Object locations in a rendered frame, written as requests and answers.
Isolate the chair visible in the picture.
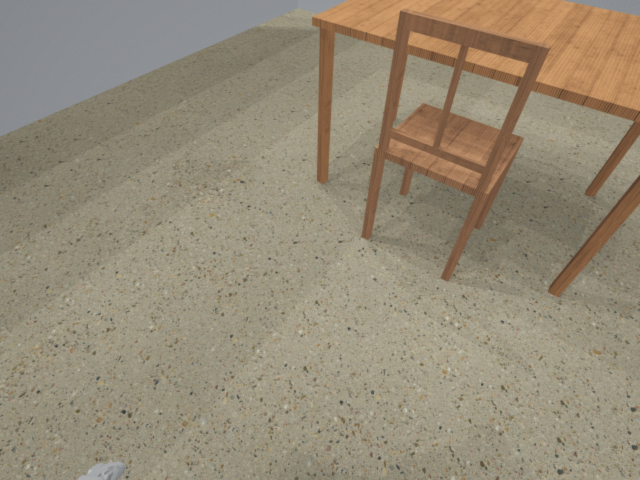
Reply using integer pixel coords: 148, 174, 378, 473
361, 8, 552, 282

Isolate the table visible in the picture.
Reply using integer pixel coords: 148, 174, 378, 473
312, 0, 640, 297

